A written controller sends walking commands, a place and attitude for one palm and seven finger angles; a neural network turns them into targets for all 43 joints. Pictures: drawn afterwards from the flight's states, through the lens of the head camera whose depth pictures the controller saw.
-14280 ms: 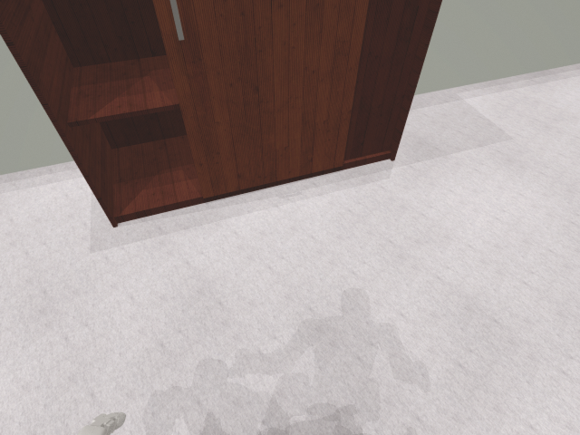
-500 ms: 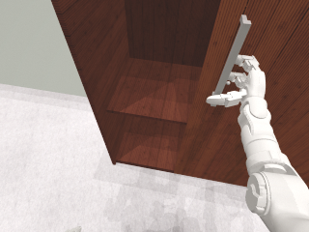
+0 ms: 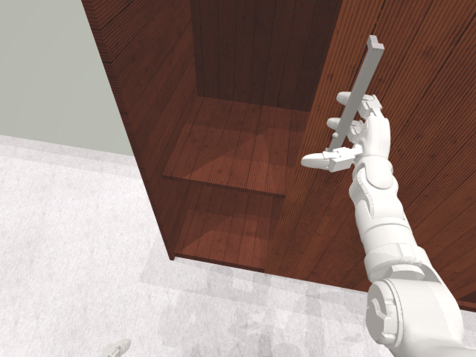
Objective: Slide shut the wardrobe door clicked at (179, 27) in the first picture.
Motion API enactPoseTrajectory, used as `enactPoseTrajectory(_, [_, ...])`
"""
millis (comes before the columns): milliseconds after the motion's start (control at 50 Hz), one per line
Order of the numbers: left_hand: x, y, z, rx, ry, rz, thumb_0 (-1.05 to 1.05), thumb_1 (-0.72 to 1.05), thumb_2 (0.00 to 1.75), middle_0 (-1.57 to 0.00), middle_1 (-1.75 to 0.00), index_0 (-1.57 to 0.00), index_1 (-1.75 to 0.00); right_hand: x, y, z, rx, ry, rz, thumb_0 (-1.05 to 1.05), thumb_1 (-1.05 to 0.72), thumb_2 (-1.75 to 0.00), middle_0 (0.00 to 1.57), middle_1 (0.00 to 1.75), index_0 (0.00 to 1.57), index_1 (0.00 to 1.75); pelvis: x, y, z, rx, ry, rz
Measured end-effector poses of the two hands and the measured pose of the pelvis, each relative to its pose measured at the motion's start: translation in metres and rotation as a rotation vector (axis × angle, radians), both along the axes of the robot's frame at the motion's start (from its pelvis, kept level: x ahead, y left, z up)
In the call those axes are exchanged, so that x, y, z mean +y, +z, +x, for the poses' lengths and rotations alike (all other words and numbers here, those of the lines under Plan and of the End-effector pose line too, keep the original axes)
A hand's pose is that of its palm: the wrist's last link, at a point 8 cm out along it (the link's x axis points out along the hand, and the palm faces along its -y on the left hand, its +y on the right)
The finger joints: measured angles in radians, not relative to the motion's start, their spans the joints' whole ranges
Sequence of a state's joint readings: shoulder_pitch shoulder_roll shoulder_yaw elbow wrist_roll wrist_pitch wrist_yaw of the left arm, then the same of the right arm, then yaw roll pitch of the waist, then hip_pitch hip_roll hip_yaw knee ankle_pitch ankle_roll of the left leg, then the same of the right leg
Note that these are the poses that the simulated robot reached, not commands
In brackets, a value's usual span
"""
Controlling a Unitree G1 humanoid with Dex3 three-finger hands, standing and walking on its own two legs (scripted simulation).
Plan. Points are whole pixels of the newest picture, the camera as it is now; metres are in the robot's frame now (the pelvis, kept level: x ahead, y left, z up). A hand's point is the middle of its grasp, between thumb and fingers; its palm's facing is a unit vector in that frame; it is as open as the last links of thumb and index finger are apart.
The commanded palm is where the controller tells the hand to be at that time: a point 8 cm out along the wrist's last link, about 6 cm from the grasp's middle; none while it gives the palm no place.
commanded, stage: slide the fingers in behind the handle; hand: right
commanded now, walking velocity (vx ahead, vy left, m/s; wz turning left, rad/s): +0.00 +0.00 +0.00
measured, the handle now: (346, 112) +0.52 -0.12 +0.15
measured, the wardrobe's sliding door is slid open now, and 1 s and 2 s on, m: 0.40 0.40 0.40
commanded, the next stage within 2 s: grip the handle and tug to test in 0.54 s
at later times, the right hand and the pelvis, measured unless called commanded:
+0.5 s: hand (333, 136) +0.46 -0.09 +0.15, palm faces +0.09 +1.00 -0.01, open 14.6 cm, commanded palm +0.42 -0.13 +0.15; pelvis +0.01 +0.00 +0.00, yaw +0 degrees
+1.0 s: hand (333, 135) +0.46 -0.10 +0.15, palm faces +0.08 +1.00 +0.00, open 11.6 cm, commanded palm +0.42 -0.14 +0.15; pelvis +0.02 +0.00 +0.00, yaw +0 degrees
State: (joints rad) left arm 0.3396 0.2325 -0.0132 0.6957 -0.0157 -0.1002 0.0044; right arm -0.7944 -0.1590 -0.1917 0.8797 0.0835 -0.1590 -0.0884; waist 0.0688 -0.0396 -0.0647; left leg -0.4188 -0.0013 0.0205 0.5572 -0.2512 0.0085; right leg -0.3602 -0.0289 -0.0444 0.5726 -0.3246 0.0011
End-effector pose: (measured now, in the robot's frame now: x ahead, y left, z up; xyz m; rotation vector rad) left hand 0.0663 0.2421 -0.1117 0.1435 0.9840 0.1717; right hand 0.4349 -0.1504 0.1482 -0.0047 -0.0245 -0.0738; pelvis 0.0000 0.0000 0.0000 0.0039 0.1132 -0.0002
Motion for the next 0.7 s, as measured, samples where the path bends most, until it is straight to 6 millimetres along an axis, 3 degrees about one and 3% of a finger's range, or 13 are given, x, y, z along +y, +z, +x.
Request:
enactPoseTrajectory(340, [0.002,-0.002,0.004,0.017,-0.009,-0.006,0.01,0.9,0.9,-0.2,-0.3,-0.2,-0.3,0.003,0.0,-0.002,-0.007,-0.011,-0.007,-0.02,0.5,-0.3,0.25,1.19,0.21,1.17,0.001,0.001,0.007,-0.001,-0.007,0.0])
enactPoseTrajectory(700, [-0.003,0.001,0.029,-0.026,-0.027,-0.018,0.01,0.9,0.9,-0.2,-0.3,-0.2,-0.3,0.004,0.0,-0.003,-0.004,-0.011,-0.005,-0.02,0.49,-0.3,0.23,1.17,0.19,1.15,0.0,0.002,0.017,-0.004,-0.007,0.001])
